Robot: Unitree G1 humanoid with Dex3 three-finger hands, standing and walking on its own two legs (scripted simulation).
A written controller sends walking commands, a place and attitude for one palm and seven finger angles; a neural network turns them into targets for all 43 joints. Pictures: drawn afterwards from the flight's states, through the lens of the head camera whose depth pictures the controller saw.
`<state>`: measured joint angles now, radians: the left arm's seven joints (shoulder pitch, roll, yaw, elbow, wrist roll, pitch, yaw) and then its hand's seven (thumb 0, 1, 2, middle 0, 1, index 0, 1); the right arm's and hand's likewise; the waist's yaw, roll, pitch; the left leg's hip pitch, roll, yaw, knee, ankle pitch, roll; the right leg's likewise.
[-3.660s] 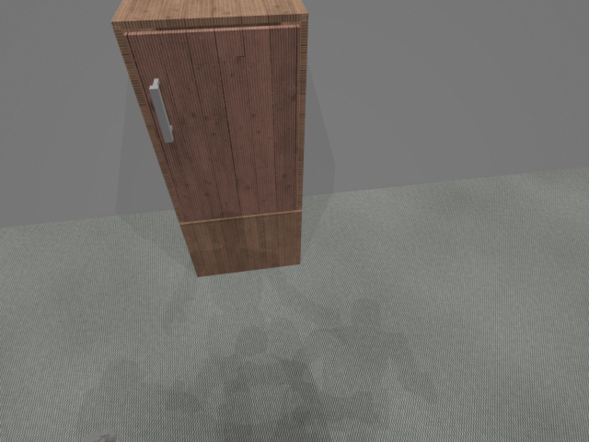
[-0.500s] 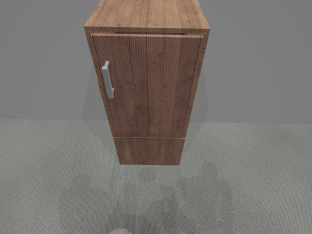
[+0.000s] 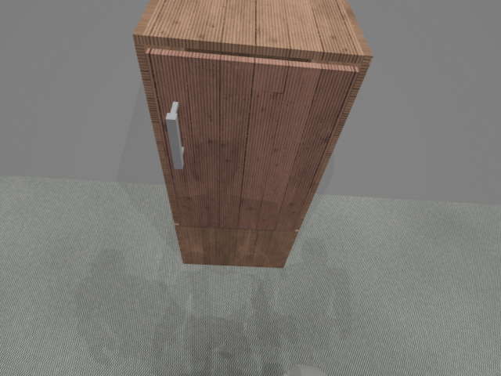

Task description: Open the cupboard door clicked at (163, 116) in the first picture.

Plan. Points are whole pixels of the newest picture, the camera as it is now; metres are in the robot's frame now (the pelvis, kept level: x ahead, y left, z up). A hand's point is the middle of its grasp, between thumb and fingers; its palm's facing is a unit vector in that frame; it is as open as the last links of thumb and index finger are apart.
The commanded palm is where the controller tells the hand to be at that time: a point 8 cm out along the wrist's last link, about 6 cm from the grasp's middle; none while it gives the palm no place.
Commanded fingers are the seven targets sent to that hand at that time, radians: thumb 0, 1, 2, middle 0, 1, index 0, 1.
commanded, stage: come to a stop and stand still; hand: left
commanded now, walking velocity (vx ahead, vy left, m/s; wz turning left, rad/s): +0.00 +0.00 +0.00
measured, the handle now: (177, 136) +0.56 +0.20 +0.01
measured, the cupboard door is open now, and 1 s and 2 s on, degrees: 0 0 0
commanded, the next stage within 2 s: look again from close up in 1.28 s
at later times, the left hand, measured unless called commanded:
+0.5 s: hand out of the picture +0.07 +0.11 -0.17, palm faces +0.01 -0.96 -0.27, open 7.3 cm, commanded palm none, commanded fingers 0.00 0.90 0.90 -0.20 -0.30 -0.20 -0.30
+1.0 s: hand out of the picture +0.01 +0.07 -0.18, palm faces +0.09 -0.98 -0.19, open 7.4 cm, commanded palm none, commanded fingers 0.00 0.90 0.90 -0.20 -0.30 -0.20 -0.30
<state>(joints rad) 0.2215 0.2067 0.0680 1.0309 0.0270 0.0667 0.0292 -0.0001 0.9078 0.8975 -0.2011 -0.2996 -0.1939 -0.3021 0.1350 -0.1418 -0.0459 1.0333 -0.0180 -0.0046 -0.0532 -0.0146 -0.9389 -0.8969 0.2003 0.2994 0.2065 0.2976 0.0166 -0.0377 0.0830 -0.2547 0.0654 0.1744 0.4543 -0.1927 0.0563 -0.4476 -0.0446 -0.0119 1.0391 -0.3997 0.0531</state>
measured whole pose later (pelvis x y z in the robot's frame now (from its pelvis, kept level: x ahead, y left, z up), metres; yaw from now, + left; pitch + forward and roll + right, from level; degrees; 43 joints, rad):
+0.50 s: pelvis +0.00 -0.07 -0.02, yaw +2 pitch -2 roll +2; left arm 0.21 0.15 0.00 0.99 0.01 0.01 0.02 -0.01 0.93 0.90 -0.21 -0.30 -0.20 -0.30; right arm 0.39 -0.17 -0.02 1.03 -0.03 0.02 -0.01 0.00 -0.91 -0.90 0.19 0.30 0.20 0.30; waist -0.05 0.07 0.01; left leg -0.30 0.10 0.12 0.58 -0.24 -0.05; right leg -0.27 -0.06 -0.04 0.66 -0.36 0.00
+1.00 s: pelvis +0.03 -0.09 -0.01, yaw +3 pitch -2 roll +1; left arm 0.31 0.12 0.00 1.13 0.02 -0.01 0.02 0.00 0.91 0.90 -0.20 -0.30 -0.20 -0.30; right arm 0.26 -0.17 -0.02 1.11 -0.02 -0.01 -0.03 0.00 -0.92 -0.90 0.19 0.30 0.20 0.30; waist 0.01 0.03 0.03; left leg -0.20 0.12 0.10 0.46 -0.22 -0.08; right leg -0.15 -0.02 -0.08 0.52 -0.34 -0.02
